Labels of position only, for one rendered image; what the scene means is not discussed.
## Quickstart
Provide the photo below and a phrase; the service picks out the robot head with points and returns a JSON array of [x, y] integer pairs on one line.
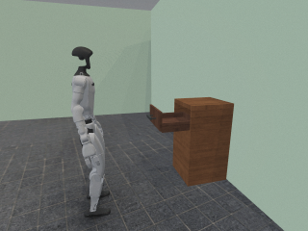
[[83, 53]]

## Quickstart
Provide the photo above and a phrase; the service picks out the cabinet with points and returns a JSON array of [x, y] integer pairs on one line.
[[200, 155]]

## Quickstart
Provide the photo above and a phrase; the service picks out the robot right forearm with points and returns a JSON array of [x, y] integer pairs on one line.
[[79, 120]]

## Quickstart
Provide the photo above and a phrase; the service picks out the robot left forearm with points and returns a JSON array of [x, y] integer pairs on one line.
[[93, 118]]

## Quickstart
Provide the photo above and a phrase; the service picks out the left robot foot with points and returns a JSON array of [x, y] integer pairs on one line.
[[103, 194]]

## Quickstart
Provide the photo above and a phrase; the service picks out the handle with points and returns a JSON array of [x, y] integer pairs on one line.
[[150, 117]]

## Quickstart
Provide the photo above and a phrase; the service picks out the robot left hand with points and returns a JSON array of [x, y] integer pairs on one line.
[[99, 126]]

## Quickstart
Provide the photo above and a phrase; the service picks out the right robot upper arm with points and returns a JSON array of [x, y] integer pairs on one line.
[[79, 85]]

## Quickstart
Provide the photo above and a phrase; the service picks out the drawer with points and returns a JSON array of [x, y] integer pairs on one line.
[[170, 122]]

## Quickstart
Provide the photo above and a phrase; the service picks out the robot right hand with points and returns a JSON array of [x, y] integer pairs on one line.
[[89, 150]]

